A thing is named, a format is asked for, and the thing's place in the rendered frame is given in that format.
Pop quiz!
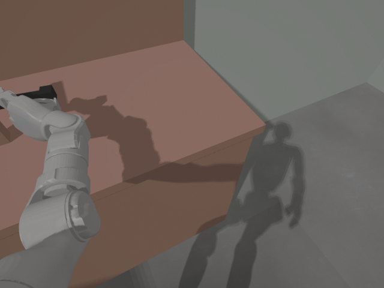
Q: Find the robot left upper arm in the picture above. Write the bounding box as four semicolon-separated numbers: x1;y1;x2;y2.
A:
0;190;101;288

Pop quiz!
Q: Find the left robot forearm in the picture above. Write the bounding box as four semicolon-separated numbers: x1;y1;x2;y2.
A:
19;110;91;247

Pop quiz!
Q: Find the left robot hand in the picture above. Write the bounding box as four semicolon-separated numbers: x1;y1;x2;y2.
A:
0;87;61;142

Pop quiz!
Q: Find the tap lever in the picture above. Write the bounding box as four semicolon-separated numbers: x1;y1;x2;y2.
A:
0;85;57;109

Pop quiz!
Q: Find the counter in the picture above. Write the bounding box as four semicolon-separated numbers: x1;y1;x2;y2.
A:
0;0;266;288

